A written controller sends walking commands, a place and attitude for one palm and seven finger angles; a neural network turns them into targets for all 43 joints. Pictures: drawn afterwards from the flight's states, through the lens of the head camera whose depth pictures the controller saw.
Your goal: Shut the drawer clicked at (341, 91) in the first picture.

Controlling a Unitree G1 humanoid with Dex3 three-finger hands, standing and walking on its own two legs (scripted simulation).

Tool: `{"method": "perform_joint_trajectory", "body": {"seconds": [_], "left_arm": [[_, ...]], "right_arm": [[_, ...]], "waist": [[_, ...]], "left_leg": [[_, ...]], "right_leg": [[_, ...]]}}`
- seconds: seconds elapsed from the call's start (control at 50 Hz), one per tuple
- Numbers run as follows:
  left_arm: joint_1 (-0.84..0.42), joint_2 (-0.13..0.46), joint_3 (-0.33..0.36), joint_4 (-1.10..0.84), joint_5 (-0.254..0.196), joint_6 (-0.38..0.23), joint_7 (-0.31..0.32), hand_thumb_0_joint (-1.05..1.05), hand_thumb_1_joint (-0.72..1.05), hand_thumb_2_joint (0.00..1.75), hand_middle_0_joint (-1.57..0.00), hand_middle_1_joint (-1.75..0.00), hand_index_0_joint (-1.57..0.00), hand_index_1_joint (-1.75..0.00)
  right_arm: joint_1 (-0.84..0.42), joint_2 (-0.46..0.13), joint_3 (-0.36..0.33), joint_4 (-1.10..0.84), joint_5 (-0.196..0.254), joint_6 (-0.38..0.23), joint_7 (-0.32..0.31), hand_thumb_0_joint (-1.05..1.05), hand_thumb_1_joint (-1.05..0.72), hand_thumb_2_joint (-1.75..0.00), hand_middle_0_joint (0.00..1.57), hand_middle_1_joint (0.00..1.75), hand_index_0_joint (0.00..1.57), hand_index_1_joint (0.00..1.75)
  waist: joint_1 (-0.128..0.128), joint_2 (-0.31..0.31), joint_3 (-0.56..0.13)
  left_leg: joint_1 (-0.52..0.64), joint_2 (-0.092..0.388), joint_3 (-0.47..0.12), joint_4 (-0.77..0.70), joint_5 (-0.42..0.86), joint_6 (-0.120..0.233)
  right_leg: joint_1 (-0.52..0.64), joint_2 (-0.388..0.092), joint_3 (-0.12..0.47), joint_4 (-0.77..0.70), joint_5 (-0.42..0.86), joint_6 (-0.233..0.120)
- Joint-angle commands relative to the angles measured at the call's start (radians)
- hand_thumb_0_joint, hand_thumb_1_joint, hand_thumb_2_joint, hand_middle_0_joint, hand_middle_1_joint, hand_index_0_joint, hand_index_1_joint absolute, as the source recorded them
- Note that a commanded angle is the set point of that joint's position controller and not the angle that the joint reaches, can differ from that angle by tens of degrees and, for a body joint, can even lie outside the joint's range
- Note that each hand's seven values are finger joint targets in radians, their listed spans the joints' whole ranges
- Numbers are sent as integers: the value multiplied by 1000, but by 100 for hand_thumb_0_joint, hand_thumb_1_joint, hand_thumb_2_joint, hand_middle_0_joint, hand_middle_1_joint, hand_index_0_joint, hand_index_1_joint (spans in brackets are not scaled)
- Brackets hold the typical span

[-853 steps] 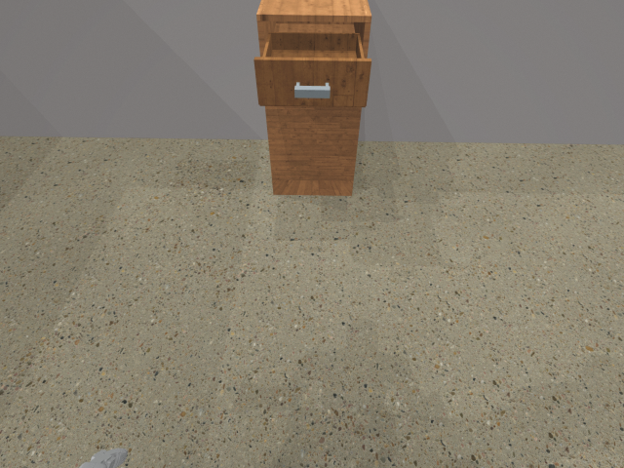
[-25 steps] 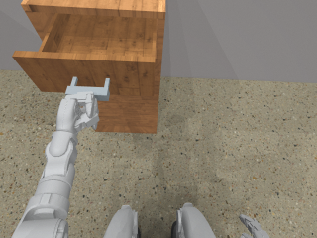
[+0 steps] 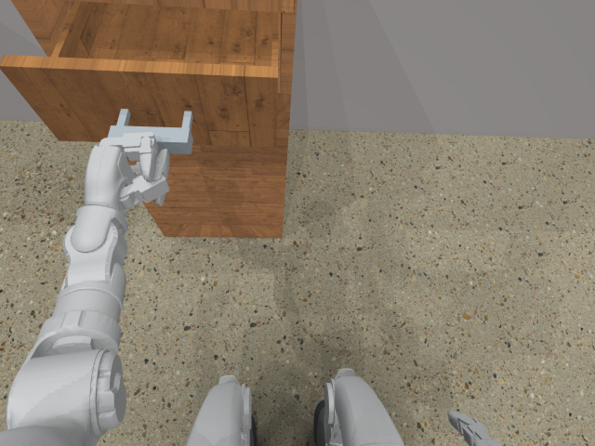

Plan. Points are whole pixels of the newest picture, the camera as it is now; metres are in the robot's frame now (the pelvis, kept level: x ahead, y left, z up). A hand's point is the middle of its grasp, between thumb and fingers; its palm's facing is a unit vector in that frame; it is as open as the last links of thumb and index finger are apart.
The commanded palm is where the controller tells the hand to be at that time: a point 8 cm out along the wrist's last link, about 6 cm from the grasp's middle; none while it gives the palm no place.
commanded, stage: push the drawer shut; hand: left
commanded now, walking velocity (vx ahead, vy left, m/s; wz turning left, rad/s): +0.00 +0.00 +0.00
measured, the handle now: (154, 128) +0.53 +0.19 +0.04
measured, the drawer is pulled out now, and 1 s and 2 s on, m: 0.12 0.00 0.00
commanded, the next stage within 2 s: pull the fist back off the drawer in 1.26 s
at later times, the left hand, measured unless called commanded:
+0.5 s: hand (176, 129) +0.53 +0.16 +0.04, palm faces -0.03 -1.00 -0.03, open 3.3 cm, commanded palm +0.52 +0.20 +0.05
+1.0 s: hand (177, 104) +0.58 +0.16 +0.04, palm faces -0.02 -1.00 -0.03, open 3.5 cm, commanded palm +0.58 +0.19 +0.05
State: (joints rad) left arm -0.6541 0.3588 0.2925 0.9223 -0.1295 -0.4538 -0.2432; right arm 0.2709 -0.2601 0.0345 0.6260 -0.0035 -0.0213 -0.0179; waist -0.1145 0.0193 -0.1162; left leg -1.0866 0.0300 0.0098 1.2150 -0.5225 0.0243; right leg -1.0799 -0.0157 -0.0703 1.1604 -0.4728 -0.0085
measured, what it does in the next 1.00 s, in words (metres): stands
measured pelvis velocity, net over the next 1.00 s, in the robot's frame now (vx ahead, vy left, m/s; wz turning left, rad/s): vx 0.01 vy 0.01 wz -0.04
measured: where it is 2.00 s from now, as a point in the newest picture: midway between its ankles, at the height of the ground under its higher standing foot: outside the picture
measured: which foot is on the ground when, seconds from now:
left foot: down 0.00-1.00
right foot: down 0.00-1.00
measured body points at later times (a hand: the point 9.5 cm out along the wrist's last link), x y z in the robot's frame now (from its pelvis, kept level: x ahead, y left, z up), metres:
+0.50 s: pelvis -0.01 +0.01 -0.01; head +0.16 +0.02 +0.41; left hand +0.53 +0.21 +0.04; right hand -0.01 -0.26 -0.12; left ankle +0.02 +0.10 -0.64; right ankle +0.04 -0.12 -0.64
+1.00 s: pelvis +0.01 +0.01 -0.01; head +0.19 +0.03 +0.40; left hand +0.57 +0.21 +0.05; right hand -0.01 -0.25 -0.12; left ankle +0.02 +0.10 -0.64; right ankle +0.04 -0.12 -0.64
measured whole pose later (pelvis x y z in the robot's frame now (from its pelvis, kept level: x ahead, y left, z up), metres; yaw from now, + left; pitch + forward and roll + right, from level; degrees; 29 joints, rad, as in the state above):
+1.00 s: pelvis +0.01 +0.01 -0.01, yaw -2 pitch +29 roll -5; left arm -1.08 0.57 0.43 1.24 0.01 -0.40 -0.18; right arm 0.35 -0.26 0.07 0.62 -0.06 0.07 0.03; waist -0.25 0.05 -0.10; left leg -1.24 0.06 -0.01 1.27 -0.54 0.03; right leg -1.22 0.01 -0.08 1.17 -0.46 0.00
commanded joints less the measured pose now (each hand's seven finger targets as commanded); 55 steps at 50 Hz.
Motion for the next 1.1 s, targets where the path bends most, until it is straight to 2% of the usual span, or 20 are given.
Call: {"method": "perform_joint_trajectory", "body": {"seconds": [0.0,0.08,0.16,0.2,0.26,0.3,0.36,0.4,0.44,0.5,0.62,0.72,0.76,0.8,0.84,0.86,0.9,0.96,1.04,1.08], "left_arm": [[-552,246,74,-166,-27,-73,32,0,90,90,-140,-160,-140,-160],[-625,277,83,-102,-11,-74,32,0,90,90,-140,-160,-140,-160],[-726,278,59,-71,11,-73,39,0,90,90,-140,-160,-140,-160],[-754,312,80,-45,21,-67,49,0,90,90,-140,-160,-140,-160],[-784,319,85,-57,32,-69,55,0,90,90,-140,-160,-140,-160],[-794,346,101,-27,42,-63,60,0,90,90,-140,-160,-140,-160],[-823,337,94,-43,51,-61,68,0,90,90,-140,-160,-140,-160],[-814,386,130,1,63,-50,75,0,90,90,-140,-160,-140,-160],[-827,385,124,21,72,-45,78,0,90,90,-140,-160,-140,-160],[-848,424,150,8,85,-45,84,0,90,90,-140,-160,-140,-160],[-845,437,169,-9,87,-47,79,0,90,90,-140,-160,-140,-160],[-878,451,169,26,93,-33,78,0,90,90,-140,-160,-140,-160],[-897,489,194,12,97,-34,79,0,90,90,-140,-160,-140,-160],[-923,453,165,0,97,-37,79,0,90,90,-140,-160,-140,-160],[-918,475,186,25,99,-37,80,0,90,90,-140,-160,-140,-160],[-935,465,168,40,101,-32,78,0,90,90,-140,-160,-140,-160],[-977,482,174,45,105,-27,81,0,90,90,-140,-160,-140,-160],[-1037,478,147,67,122,-21,83,0,90,90,-140,-160,-140,-160],[-1072,524,169,106,136,-7,89,0,90,90,-140,-160,-140,-160],[-1140,501,130,103,143,0,88,0,90,90,-140,-160,-140,-160]], "right_arm": [[133,-166,-61,-58,0,-21,-9,0,-90,-90,20,30,20,30],[149,-173,-58,-51,-5,-15,-7,0,-90,-90,20,30,20,30],[167,-181,-55,-45,-12,-9,-3,0,-90,-90,20,30,20,30],[181,-187,-54,-41,-17,-5,-2,0,-90,-90,20,30,20,30],[196,-188,-54,-46,-24,1,5,0,-90,-90,20,30,20,30],[208,-192,-52,-40,-27,9,7,0,-90,-90,20,30,20,30],[225,-191,-53,-43,-33,18,16,0,-90,-90,20,30,20,30],[237,-195,-50,-39,-34,28,16,0,-90,-90,20,30,20,30],[247,-194,-47,-38,-36,35,18,0,-90,-90,20,30,20,30],[261,-194,-47,-36,-41,45,23,0,-90,-90,20,30,20,30],[285,-191,-49,-40,-48,65,32,0,-90,-90,20,30,20,30],[297,-193,-46,-32,-48,78,35,0,-90,-90,20,30,20,30],[303,-195,-46,-31,-49,81,34,0,-90,-90,20,30,20,30],[303,-190,-47,-28,-50,82,36,0,-90,-90,20,30,20,30],[312,-194,-47,-23,-53,84,37,0,-90,-90,20,30,20,30],[309,-195,-44,-20,-52,86,36,0,-90,-90,20,30,20,30],[313,-195,-42,-17,-54,86,35,0,-90,-90,20,30,20,30],[319,-197,-39,-9,-56,85,35,0,-90,-90,20,30,20,30],[333,-208,-32,-6,-61,87,35,0,-90,-90,20,30,20,30],[335,-205,-29,-3,-60,85,34,0,-90,-90,20,30,20,30]], "waist": [[-53,68,-479],[-72,71,-484],[-95,127,-493],[-107,111,-495],[-100,156,-559],[-109,139,-550],[-110,164,-584],[-115,127,-558],[-125,135,-542],[-118,158,-568],[-121,185,-617],[-142,176,-563],[-139,184,-590],[-149,209,-605],[-147,211,-607],[-165,194,-586],[-175,190,-576],[-194,241,-574],[-208,230,-585],[-229,255,-572]], "left_leg": [[265,-19,-58,-143,236,0],[256,-17,-68,-136,214,3],[275,-14,-85,-133,197,1],[260,-12,-85,-122,194,5],[300,-12,-91,-118,246,3],[291,-7,-96,-113,252,4],[321,-5,-99,-112,285,4],[279,-2,-96,-108,277,7],[271,-1,-95,-106,285,9],[277,1,-93,-99,314,8],[324,6,-93,-85,424,6],[299,8,-92,-87,406,10],[298,9,-91,-81,423,9],[322,8,-91,-74,441,8],[333,11,-96,-68,464,4],[318,13,-100,-66,450,6],[287,11,-95,-59,421,11],[309,13,-106,-52,429,7],[296,16,-117,-38,419,10],[288,16,-124,-37,389,10]], "right_leg": [[219,33,54,-146,168,-11],[184,38,52,-141,136,-12],[117,40,42,-128,106,-15],[112,42,46,-129,104,-13],[114,43,41,-119,131,-16],[106,45,38,-119,135,-15],[107,48,37,-117,153,-15],[119,50,37,-120,154,-13],[112,53,38,-122,161,-13],[126,53,39,-117,183,-14],[147,58,37,-107,279,-15],[136,62,36,-118,272,-13],[152,61,38,-114,290,-12],[139,61,40,-115,304,-12],[127,63,35,-108,312,-14],[112,63,33,-110,301,-12],[116,64,38,-113,285,-9],[64,63,31,-106,269,-13],[39,66,26,-99,247,-13],[10,66,25,-101,219,-12]]}}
